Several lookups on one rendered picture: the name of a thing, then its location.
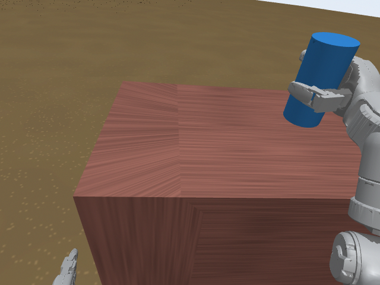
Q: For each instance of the right robot arm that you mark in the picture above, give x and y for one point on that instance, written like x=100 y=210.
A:
x=355 y=258

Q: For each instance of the left robot hand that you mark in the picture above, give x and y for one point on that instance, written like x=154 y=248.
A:
x=68 y=267

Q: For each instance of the right robot hand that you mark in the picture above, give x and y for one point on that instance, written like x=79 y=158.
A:
x=360 y=77

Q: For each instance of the can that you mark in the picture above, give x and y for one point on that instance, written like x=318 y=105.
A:
x=324 y=65

